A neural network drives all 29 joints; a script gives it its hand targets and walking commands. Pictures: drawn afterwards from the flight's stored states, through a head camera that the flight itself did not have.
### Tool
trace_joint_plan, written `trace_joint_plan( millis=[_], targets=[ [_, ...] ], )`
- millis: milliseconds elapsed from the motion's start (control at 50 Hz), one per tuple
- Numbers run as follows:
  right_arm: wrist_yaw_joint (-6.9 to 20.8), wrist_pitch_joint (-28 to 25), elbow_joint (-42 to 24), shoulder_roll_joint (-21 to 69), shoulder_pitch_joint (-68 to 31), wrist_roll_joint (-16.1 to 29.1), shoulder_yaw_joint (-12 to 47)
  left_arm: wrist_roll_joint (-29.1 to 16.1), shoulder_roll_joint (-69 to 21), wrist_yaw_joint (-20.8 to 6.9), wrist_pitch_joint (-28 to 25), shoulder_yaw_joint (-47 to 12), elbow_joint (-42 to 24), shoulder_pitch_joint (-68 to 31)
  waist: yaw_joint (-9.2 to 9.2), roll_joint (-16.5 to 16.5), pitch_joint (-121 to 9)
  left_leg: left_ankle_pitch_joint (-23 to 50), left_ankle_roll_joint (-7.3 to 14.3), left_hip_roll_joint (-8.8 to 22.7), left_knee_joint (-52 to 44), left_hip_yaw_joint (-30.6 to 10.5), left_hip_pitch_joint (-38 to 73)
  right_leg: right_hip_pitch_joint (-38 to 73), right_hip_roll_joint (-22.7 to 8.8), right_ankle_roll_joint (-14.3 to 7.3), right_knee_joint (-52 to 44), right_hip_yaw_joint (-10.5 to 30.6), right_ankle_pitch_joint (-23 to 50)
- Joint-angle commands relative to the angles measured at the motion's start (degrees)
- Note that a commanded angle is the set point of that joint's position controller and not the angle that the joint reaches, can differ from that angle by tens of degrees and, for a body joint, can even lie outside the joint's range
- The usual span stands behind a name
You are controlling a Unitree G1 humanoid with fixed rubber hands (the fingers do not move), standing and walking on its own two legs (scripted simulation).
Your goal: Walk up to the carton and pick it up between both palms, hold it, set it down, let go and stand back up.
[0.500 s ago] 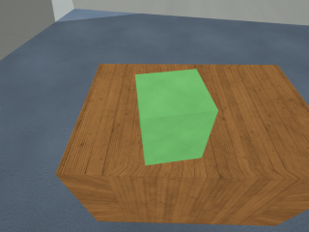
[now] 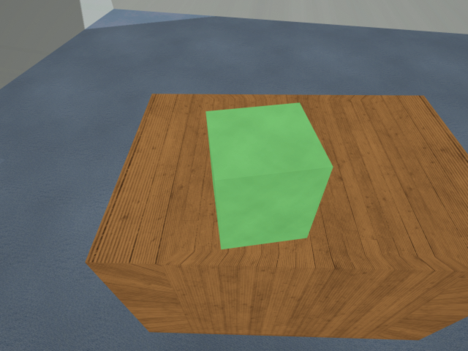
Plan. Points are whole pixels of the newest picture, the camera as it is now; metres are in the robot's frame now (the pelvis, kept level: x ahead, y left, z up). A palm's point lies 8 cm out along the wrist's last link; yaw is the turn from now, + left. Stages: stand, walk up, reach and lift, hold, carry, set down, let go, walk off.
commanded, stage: stand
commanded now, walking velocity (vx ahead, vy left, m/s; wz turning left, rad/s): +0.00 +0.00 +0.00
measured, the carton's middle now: (259, 178) +0.47 -0.03 -0.02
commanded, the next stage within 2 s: none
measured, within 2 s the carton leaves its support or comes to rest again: neither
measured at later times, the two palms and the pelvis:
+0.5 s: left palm out of the picture +0.00 +0.23 -0.14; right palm out of the picture +0.01 -0.24 -0.13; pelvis +0.01 +0.00 +0.00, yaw +0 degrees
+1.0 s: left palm out of the picture +0.00 +0.23 -0.14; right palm out of the picture +0.00 -0.24 -0.13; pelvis +0.01 +0.00 +0.00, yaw +0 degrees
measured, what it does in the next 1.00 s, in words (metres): stands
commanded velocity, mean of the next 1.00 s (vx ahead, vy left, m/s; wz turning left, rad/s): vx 0.00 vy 0.00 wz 0.00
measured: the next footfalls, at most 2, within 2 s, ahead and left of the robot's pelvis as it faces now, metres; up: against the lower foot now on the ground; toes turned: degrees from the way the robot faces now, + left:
none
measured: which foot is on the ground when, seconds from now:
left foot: down 0.00-1.00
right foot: down 0.00-1.00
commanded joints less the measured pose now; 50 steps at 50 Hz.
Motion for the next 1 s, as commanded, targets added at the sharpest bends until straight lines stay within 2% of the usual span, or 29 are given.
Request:
trace_joint_plan(
  millis=[0, 40, 140, 160, 380, 580, 700, 740, 980],
  targets=[
    [-0.4, -0.7, -1.9, -7.0, 3.8, 0.0, -1.7, 0.0, 5.7, 0.3, -0.6, 1.3, -1.6, 3.8, 0.04, 0.9, 4.7, 0.8, 0.6, 5.4, -6.3, -5.1, -3.3, -1.7, -4.1, -1.2, -5.1, 3.7, 1.4],
    [-0.4, -0.6, -1.6, -6.4, 3.8, 0.0, -1.5, -0.2, 6.1, 0.4, -0.6, 1.3, -1.5, 3.7, -0.05, 0.1, 5.3, 1.0, 0.6, 5.4, -6.3, -5.1, -3.3, -2.1, -4.0, -1.3, -5.2, 3.8, 1.2],
    [-0.5, -0.7, -1.5, -6.4, 3.3, 0.0, -1.6, -0.1, 5.9, 0.4, -0.7, 1.3, -1.4, 3.7, 0.18, 0.9, 4.4, 1.7, 0.5, 5.5, -6.4, -5.1, -2.8, -1.5, -4.1, -1.2, -5.0, 3.8, 2.2],
    [-0.5, -0.7, -1.3, -6.3, 3.4, 0.0, -1.6, -0.1, 5.9, 0.5, -0.7, 1.3, -1.3, 3.7, 0.02, 0.0, 4.2, 2.0, 0.5, 5.6, -6.2, -5.2, -2.7, -1.4, -4.1, -1.3, -5.0, 3.6, 2.3],
    [-0.6, -0.8, -0.5, -6.2, 3.2, -0.1, -1.5, -0.2, 5.7, 0.6, -0.8, 1.2, -1.0, 3.7, 0.10, 1.2, 3.5, 6.3, 0.4, 5.5, -5.5, -4.4, -1.2, -0.6, -4.5, -1.4, -5.0, 3.6, 5.7],
    [-0.6, -0.7, 0.1, -5.8, 2.7, 0.0, -1.5, -0.2, 5.6, 0.6, -0.7, 1.1, -0.5, 3.5, 0.03, 0.2, 4.2, 5.4, 0.4, 5.7, -5.7, -4.6, -0.5, -0.7, -4.5, -1.4, -5.4, 3.6, 4.7],
    [-0.6, -0.8, 0.4, -5.8, 2.8, 0.0, -1.3, -0.2, 5.4, 0.7, -0.7, 1.1, -0.4, 3.2, -0.11, 0.1, 4.2, 5.7, 0.3, 5.7, -6.1, -4.4, -0.8, -0.6, -4.5, -1.5, -5.4, 3.4, 4.8],
    [-0.6, -0.8, 0.7, -5.6, 2.8, 0.0, -1.3, -0.2, 5.3, 0.7, -0.7, 1.2, -0.4, 3.5, -0.02, 1.2, 3.9, 5.2, 0.4, 5.7, -6.3, -4.5, -1.0, -0.2, -4.6, -1.5, -5.3, 3.4, 4.7],
    [-0.7, -0.7, 1.5, -5.4, 2.7, 0.0, -1.3, -0.3, 4.9, 0.8, -0.6, 1.0, 0.2, 3.6, 0.04, 0.6, 4.8, 5.2, 0.3, 5.8, -6.4, -4.4, -0.7, -0.7, -4.5, -1.3, -5.6, 3.2, 4.6]
  ],
)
